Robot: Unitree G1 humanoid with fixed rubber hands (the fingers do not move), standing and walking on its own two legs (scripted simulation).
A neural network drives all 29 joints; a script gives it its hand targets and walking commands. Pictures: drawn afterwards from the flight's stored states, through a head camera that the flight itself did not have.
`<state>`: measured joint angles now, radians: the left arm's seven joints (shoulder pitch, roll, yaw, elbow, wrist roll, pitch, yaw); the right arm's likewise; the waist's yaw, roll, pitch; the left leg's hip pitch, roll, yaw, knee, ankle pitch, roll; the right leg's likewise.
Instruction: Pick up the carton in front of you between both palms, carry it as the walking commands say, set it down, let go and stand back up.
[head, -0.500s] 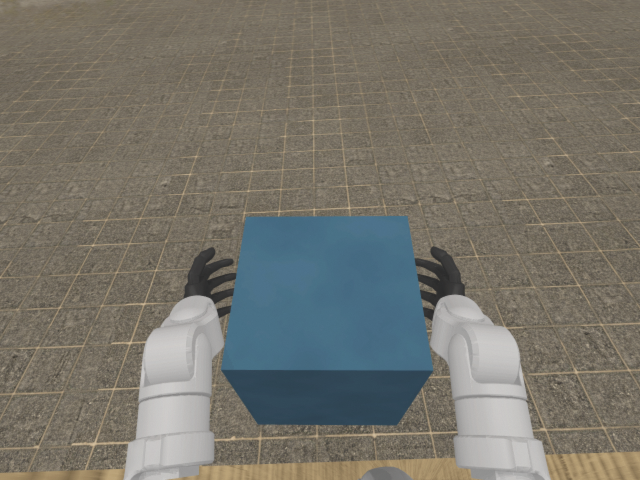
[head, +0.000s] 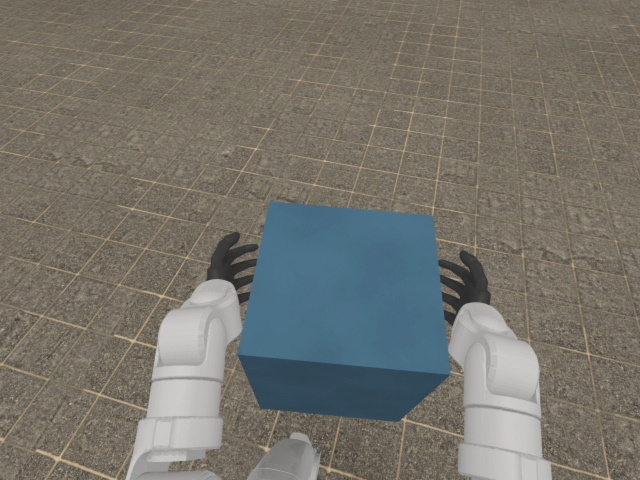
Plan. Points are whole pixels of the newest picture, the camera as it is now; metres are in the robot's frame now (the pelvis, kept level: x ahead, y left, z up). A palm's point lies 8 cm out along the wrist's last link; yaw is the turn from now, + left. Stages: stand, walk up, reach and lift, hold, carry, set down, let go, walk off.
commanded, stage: carry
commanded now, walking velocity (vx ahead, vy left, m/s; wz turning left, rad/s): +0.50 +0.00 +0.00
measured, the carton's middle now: (339, 320) +0.33 +0.06 -0.01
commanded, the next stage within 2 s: none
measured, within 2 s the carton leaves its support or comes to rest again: neither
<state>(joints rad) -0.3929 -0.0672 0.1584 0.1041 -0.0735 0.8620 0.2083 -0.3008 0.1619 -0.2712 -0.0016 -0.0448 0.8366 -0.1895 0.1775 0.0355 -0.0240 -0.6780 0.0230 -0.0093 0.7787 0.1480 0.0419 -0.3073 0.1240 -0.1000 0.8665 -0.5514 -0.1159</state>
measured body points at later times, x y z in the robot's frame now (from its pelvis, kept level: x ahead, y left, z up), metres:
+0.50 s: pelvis +0.37 -0.04 -0.10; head +0.40 -0.05 +0.35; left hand +0.70 +0.11 -0.04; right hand +0.71 -0.19 -0.04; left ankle +0.23 +0.08 -0.78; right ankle +0.49 -0.13 -0.81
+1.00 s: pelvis +0.69 -0.03 -0.08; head +0.66 -0.03 +0.36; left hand +0.94 +0.13 +0.00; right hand +0.95 -0.17 +0.00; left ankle +0.80 +0.06 -0.81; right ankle +0.49 -0.13 -0.80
